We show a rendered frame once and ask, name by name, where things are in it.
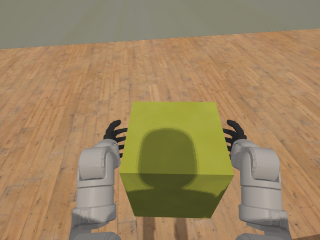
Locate robot left forearm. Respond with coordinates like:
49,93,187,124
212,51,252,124
68,139,121,240

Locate carton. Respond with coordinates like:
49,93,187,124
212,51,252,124
119,101,234,219

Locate right robot hand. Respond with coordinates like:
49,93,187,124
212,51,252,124
223,119,247,160

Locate robot right forearm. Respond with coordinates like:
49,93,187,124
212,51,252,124
230,139,292,240

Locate left robot hand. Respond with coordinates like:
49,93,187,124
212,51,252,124
103,119,128,158

